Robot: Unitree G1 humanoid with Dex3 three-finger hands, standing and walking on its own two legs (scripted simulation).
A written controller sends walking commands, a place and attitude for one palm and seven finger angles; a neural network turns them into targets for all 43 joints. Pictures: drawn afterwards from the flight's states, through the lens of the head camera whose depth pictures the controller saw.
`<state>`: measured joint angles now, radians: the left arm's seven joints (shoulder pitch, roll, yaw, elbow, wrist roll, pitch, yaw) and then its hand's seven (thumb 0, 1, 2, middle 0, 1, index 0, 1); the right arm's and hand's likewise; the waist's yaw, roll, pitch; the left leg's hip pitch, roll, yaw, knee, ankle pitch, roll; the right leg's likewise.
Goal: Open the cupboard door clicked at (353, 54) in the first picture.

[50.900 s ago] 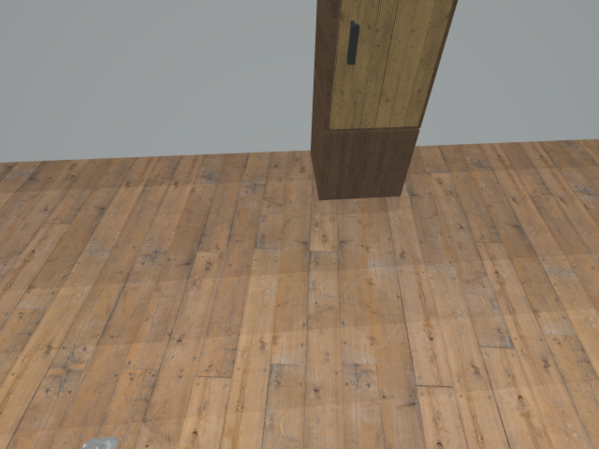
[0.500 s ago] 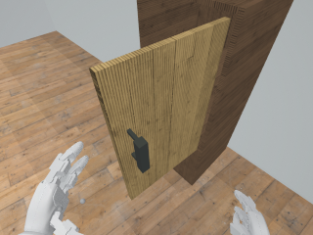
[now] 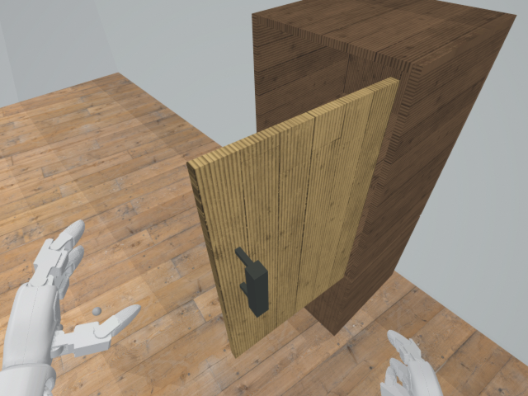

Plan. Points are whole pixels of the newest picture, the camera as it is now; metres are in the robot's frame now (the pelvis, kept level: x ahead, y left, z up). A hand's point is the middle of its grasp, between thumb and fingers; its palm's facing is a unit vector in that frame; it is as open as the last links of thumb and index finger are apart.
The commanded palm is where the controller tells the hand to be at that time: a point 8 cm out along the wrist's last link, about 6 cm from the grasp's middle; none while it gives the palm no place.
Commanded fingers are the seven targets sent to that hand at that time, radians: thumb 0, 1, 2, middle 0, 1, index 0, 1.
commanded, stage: draw the hand back to the body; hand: left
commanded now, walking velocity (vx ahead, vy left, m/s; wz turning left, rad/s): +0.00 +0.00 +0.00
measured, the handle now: (250, 281) +0.30 +0.07 +0.01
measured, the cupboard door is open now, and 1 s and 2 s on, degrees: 85 85 85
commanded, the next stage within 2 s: step back with the hand held close in 0.64 s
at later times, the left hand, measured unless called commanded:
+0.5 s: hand (69, 281) +0.19 +0.25 +0.16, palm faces +0.44 -0.81 -0.39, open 7.6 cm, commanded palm +0.14 +0.29 +0.18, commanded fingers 0.00 0.90 0.90 -0.20 -0.30 -0.20 -0.30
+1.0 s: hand (69, 290) +0.18 +0.25 +0.16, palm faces +0.36 -0.80 -0.48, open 7.4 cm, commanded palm +0.12 +0.29 +0.18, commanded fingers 0.00 0.90 0.90 -0.20 -0.30 -0.20 -0.30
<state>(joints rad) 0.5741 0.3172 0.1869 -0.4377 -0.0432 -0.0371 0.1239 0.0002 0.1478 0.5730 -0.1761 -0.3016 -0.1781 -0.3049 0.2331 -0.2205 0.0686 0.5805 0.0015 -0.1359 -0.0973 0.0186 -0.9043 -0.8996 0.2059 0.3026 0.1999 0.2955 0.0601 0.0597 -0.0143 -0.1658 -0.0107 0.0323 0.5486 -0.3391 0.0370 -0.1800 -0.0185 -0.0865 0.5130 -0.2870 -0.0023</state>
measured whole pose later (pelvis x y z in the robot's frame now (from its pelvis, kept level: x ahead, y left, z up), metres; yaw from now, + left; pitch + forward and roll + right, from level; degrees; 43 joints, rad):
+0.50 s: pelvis +0.00 -0.01 +0.01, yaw -1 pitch -5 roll -1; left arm 0.47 0.33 0.32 -0.39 -0.06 -0.07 0.11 0.02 0.86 0.88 -0.20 -0.30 -0.20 -0.31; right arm 0.20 -0.24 0.03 0.64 -0.01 -0.10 -0.07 0.02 -0.91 -0.90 0.21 0.30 0.20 0.30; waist 0.07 0.06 0.02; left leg -0.05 0.00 0.05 0.40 -0.27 0.03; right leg -0.07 0.00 -0.07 0.38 -0.22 -0.01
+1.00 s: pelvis -0.03 -0.01 +0.01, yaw -1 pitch -1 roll -1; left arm 0.53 0.37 0.37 -0.43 -0.05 -0.14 0.11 0.02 0.89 0.89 -0.20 -0.30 -0.21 -0.31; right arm 0.16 -0.25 0.01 0.59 0.00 -0.04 -0.08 0.02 -0.91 -0.90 0.21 0.30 0.20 0.30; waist 0.01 0.05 0.03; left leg -0.18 0.01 0.05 0.44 -0.24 0.03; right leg -0.19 0.00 -0.07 0.38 -0.17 -0.01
